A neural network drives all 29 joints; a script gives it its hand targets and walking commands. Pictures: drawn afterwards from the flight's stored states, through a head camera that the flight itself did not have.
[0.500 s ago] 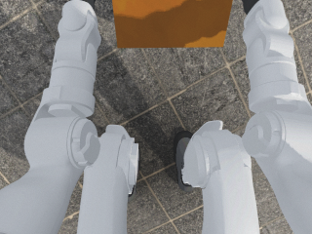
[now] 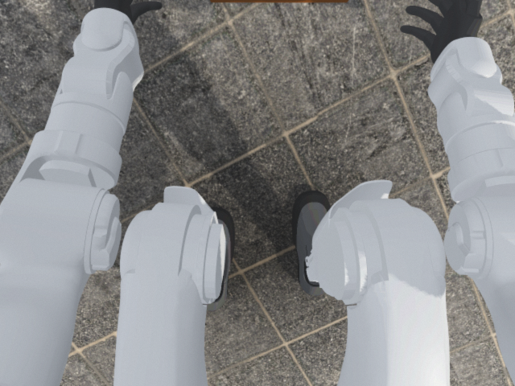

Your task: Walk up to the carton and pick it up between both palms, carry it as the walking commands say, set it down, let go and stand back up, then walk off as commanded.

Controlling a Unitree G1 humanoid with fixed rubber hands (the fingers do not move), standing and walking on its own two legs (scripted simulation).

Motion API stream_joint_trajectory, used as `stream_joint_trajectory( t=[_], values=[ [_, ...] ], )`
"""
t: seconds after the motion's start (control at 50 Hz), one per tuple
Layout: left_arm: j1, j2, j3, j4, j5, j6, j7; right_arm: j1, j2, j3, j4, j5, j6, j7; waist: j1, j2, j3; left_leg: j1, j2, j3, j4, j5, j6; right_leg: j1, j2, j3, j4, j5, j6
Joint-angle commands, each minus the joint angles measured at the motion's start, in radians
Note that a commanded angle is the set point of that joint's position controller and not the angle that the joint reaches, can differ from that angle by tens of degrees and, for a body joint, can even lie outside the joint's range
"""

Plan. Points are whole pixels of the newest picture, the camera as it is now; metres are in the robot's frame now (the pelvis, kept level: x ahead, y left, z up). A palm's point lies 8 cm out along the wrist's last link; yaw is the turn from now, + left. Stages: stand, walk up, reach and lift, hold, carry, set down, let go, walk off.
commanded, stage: set down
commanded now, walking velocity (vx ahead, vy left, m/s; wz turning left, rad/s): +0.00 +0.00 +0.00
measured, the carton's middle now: out of the picture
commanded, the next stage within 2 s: let go in 1.74 s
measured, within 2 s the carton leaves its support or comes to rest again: neither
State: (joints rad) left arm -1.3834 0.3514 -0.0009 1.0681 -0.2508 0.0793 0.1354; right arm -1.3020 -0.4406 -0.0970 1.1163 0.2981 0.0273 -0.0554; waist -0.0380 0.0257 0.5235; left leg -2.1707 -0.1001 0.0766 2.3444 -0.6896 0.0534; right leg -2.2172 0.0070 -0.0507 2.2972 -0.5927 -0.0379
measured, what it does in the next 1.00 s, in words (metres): rises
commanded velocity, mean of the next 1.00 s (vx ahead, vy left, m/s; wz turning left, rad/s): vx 0.00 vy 0.00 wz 0.00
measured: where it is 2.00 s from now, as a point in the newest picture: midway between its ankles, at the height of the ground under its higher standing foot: (262, 267)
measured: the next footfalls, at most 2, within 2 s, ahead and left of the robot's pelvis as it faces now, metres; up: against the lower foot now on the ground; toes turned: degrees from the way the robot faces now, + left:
none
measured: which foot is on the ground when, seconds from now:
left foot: down 0.00-1.00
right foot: down 0.00-1.00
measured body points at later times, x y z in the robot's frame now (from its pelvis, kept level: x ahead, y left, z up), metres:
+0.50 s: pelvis -0.01 -0.01 +0.00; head +0.37 -0.02 +0.24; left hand +0.55 +0.16 -0.17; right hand +0.53 -0.25 -0.17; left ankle +0.09 +0.09 -0.31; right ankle +0.12 -0.11 -0.31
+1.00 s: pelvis -0.02 +0.00 +0.12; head +0.34 -0.03 +0.36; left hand +0.55 +0.16 -0.02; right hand +0.52 -0.26 -0.02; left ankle +0.09 +0.09 -0.31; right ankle +0.12 -0.11 -0.31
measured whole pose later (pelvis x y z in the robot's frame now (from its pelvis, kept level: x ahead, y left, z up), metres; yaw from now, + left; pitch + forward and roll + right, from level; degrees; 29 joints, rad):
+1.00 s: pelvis -0.02 +0.00 +0.12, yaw -1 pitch +28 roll +1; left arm -1.30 0.39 0.16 0.61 -0.18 0.39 0.13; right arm -1.28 -0.47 -0.17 0.61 0.24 0.37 -0.08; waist -0.04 0.02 0.52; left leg -1.84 -0.07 0.07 1.95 -0.60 0.05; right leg -1.90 0.05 0.00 1.92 -0.51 -0.02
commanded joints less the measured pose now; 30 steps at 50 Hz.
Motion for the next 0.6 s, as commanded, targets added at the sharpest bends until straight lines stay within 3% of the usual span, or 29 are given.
stream_joint_trajectory(
  t=[0.0, 0.02, 0.04, 0.06, 0.08, 0.1, 0.12, 0.14, 0.16, 0.18, 0.2, 0.22, 0.24, 0.26, 0.28, 0.3, 0.32, 0.34, 0.36, 0.38, 0.4, 0.42, 0.44, 0.46, 0.5, 0.52, 0.54, 0.56, 0.58],
  values=[
    [-0.416, 0.04, 0.02, -0.326, -0.022, -0.053, -0.007, -0.473, -0.101, -0.05, -0.402, 0.042, -0.061, 0.0, -0.066, 0.011, -1.506, 0.572, 0.031, -0.147, -0.193, 0.581, -0.037, 0.626, 0.023, 0.1, -0.127, 0.562, 0.013],
    [-0.465, 0.056, 0.025, -0.273, -0.023, -0.042, -0.005, -0.556, -0.123, -0.045, -0.334, 0.045, -0.045, -0.014, -0.02, 0.046, -1.472, 0.513, 0.034, -0.126, -0.2, 0.473, -0.046, 0.682, 0.006, 0.125, -0.139, 0.519, 0.012],
    [-0.474, 0.132, 0.077, -0.206, 0.002, -0.029, 0.003, -0.506, -0.137, -0.065, -0.269, 0.032, -0.029, -0.017, -0.033, -0.004, -1.372, 0.492, 0.052, -0.133, -0.197, 0.389, -0.042, 0.604, -0.008, 0.105, -0.136, 0.411, 0.029],
    [-0.412, 0.129, 0.076, -0.075, 0.023, -0.019, -0.004, -0.429, -0.131, -0.06, -0.071, 0.012, -0.009, -0.012, -0.008, 0.047, -1.221, 0.441, 0.048, -0.126, -0.21, 0.3, -0.055, 0.509, -0.011, 0.109, -0.151, 0.312, 0.027],
    [-0.396, 0.093, 0.075, -0.068, 0.009, -0.009, -0.015, -0.418, -0.102, -0.045, -0.024, -0.023, -0.002, -0.013, -0.068, -0.02, -1.123, 0.296, 0.056, -0.128, -0.216, 0.237, -0.042, 0.548, -0.017, 0.13, -0.179, 0.304, 0.022],
    [-0.381, 0.101, 0.057, 0.032, 0.027, -0.003, -0.037, -0.405, -0.062, -0.015, 0.016, -0.018, 0.011, 0.0, -0.049, -0.059, -1.011, 0.263, 0.061, -0.132, -0.23, 0.154, -0.033, 0.484, -0.025, 0.116, -0.194, 0.215, 0.033],
    [-0.408, 0.059, 0.019, -0.021, 0.025, -0.001, -0.053, -0.434, -0.022, 0.015, -0.011, 0.015, 0.018, 0.019, -0.014, -0.01, -1.025, 0.316, 0.067, -0.14, -0.251, 0.155, -0.031, 0.461, -0.024, 0.123, -0.2, 0.189, 0.029],
    [-0.395, 0.08, 0.021, -0.052, 0.014, -0.017, -0.055, -0.41, -0.026, 0.011, 0.011, 0.024, 0.006, 0.015, -0.042, -0.051, -1.09, 0.261, 0.069, -0.137, -0.235, 0.177, -0.034, 0.55, -0.024, 0.11, -0.173, 0.263, 0.024],
    [-0.394, 0.08, 0.042, -0.008, 0.031, -0.022, -0.062, -0.434, -0.038, 0.031, 0.015, 0.02, 0.003, 0.013, 0.011, -0.04, -1.058, 0.226, 0.074, -0.118, -0.218, 0.165, -0.03, 0.595, -0.023, 0.143, -0.183, 0.262, 0.024],
    [-0.394, 0.139, 0.068, 0.016, 0.047, -0.029, -0.057, -0.442, -0.084, -0.011, 0.043, 0.006, -0.004, 0.011, -0.003, -0.026, -1.059, 0.243, 0.08, -0.114, -0.21, 0.181, -0.039, 0.562, -0.022, 0.126, -0.166, 0.27, 0.022],
    [-0.382, 0.195, 0.106, 0.001, 0.11, -0.032, -0.043, -0.425, -0.076, -0.034, 0.032, -0.015, -0.007, -0.005, 0.048, 0.026, -1.037, 0.218, 0.08, -0.103, -0.223, 0.167, -0.046, 0.57, -0.005, 0.126, -0.162, 0.278, 0.036],
    [-0.414, 0.199, 0.112, -0.029, 0.092, -0.038, -0.046, -0.457, -0.096, -0.047, 0.004, -0.034, -0.018, -0.007, 0.018, 0.009, -1.078, 0.226, 0.088, -0.099, -0.2, 0.196, -0.044, 0.585, -0.007, 0.138, -0.171, 0.301, 0.024],
    [-0.392, 0.22, 0.127, -0.067, 0.103, -0.045, -0.038, -0.392, -0.097, -0.059, 0.03, -0.059, -0.011, -0.016, 0.02, 0.016, -1.13, 0.26, 0.077, -0.088, -0.205, 0.221, -0.048, 0.61, 0.003, 0.131, -0.169, 0.313, 0.031],
    [-0.401, 0.213, 0.11, -0.114, 0.098, -0.05, -0.038, -0.404, -0.154, -0.095, 0.002, -0.063, -0.027, -0.023, -0.01, 0.038, -1.219, 0.321, 0.078, -0.095, -0.204, 0.274, -0.059, 0.639, -0.006, 0.117, -0.156, 0.376, 0.021],
    [-0.37, 0.241, 0.139, -0.093, 0.089, -0.047, -0.033, -0.393, -0.156, -0.081, -0.093, -0.078, -0.031, -0.035, -0.027, -0.031, -1.317, 0.329, 0.073, -0.085, -0.185, 0.336, -0.056, 0.742, 0.003, 0.115, -0.163, 0.454, 0.039],
    [-0.367, 0.234, 0.14, -0.212, 0.076, -0.055, -0.034, -0.415, -0.12, -0.088, -0.212, -0.043, -0.036, -0.041, 0.003, -0.027, -1.472, 0.385, 0.072, -0.082, -0.191, 0.373, -0.047, 0.833, 0.005, 0.118, -0.154, 0.506, 0.037],
    [-0.356, 0.242, 0.138, -0.252, 0.082, -0.048, -0.024, -0.363, -0.14, -0.114, -0.194, -0.053, -0.026, -0.047, -0.034, 0.03, -1.526, 0.395, 0.066, -0.063, -0.195, 0.393, -0.058, 0.865, 0.013, 0.12, -0.17, 0.572, 0.026],
    [-0.307, 0.2, 0.123, -0.3, 0.077, -0.042, -0.031, -0.337, -0.111, -0.07, -0.184, -0.016, -0.012, -0.048, 0.017, 0.063, -1.659, 0.418, 0.06, -0.033, -0.184, 0.417, -0.074, 0.963, 0.009, 0.123, -0.155, 0.623, 0.028],
    [-0.31, 0.176, 0.066, -0.33, 0.043, -0.026, -0.029, -0.304, -0.094, -0.056, -0.202, 0.005, 0.006, -0.05, -0.023, 0.046, -1.73, 0.457, 0.057, -0.041, -0.196, 0.466, -0.061, 1.006, 0.015, 0.124, -0.157, 0.698, 0.023],
    [-0.297, 0.137, 0.05, -0.409, 0.003, -0.014, -0.031, -0.311, -0.135, -0.02, -0.33, 0.004, 0.009, -0.049, -0.048, -0.009, -1.853, 0.511, 0.042, -0.046, -0.207, 0.516, -0.063, 1.067, 0.024, 0.103, -0.171, 0.732, 0.021],
    [-0.327, 0.124, 0.002, -0.442, -0.005, 0.003, -0.025, -0.297, -0.146, -0.049, -0.334, -0.009, 0.027, -0.049, -0.099, 0.048, -1.848, 0.577, 0.053, -0.062, -0.222, 0.499, -0.056, 0.983, 0.02, 0.098, -0.185, 0.678, 0.016],
    [-0.264, 0.178, 0.052, -0.476, 0.015, 0.018, -0.019, -0.259, -0.142, -0.05, -0.388, 0.003, 0.052, -0.053, -0.042, 0.028, -1.945, 0.624, 0.035, -0.043, -0.229, 0.523, -0.055, 1.043, 0.037, 0.082, -0.182, 0.681, 0.018],
    [-0.261, 0.207, 0.076, -0.56, 0.04, 0.036, -0.005, -0.306, -0.159, -0.05, -0.497, 0.024, 0.071, -0.05, 0.005, 0.074, -2.017, 0.721, 0.033, -0.03, -0.238, 0.577, -0.057, 1.025, 0.04, 0.082, -0.195, 0.675, 0.024],
    [-0.248, 0.196, 0.078, -0.528, 0.024, 0.074, -0.004, -0.263, -0.193, -0.069, -0.425, -0.011, 0.105, -0.049, -0.039, 0.037, -1.982, 0.681, 0.036, -0.036, -0.279, 0.496, -0.065, 1.037, 0.028, 0.076, -0.232, 0.604, 0.014],
    [-0.222, 0.218, 0.108, -0.6, 0.006, 0.102, 0.006, -0.28, -0.224, -0.067, -0.603, -0.004, 0.126, -0.05, -0.02, -0.024, -2.057, 0.702, 0.037, -0.042, -0.272, 0.557, -0.054, 1.073, 0.036, 0.073, -0.216, 0.642, 0.023],
    [-0.219, 0.209, 0.102, -0.649, 0.009, 0.12, 0.001, -0.271, -0.227, -0.114, -0.648, -0.018, 0.139, -0.057, -0.044, -0.006, -2.06, 0.737, 0.026, -0.05, -0.285, 0.537, -0.046, 1.059, 0.047, 0.071, -0.24, 0.614, 0.02],
    [-0.202, 0.205, 0.132, -0.531, 0.013, 0.147, 0.004, -0.27, -0.223, -0.094, -0.553, -0.057, 0.167, -0.056, -0.048, -0.071, -1.944, 0.63, 0.026, -0.045, -0.326, 0.408, -0.043, 1.064, 0.035, 0.082, -0.288, 0.531, 0.023],
    [-0.24, 0.275, 0.192, -0.713, 0.047, 0.146, 0.013, -0.296, -0.226, -0.118, -0.699, -0.054, 0.173, -0.059, -0.007, -0.051, -2.019, 0.691, 0.028, -0.032, -0.327, 0.467, -0.042, 1.102, 0.042, 0.074, -0.275, 0.566, 0.025],
    [-0.248, 0.293, 0.208, -0.706, 0.07, 0.158, 0.02, -0.303, -0.258, -0.125, -0.749, -0.052, 0.181, -0.057, -0.014, -0.071, -2.086, 0.73, 0.023, -0.031, -0.312, 0.489, -0.044, 1.093, 0.047, 0.057, -0.272, 0.575, 0.04]
  ],
)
